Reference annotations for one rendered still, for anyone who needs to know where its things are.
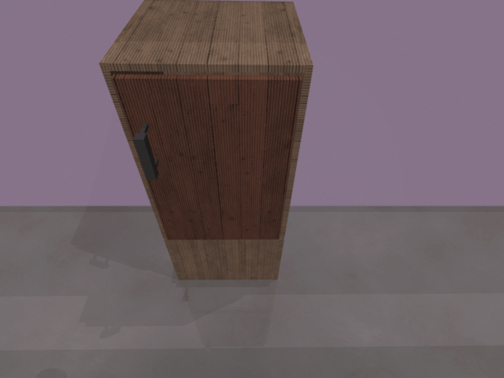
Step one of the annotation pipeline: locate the cupboard door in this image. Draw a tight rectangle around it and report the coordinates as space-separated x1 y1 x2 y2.
111 74 302 240

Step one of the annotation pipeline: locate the handle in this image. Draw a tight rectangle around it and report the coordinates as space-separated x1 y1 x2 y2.
133 123 159 180

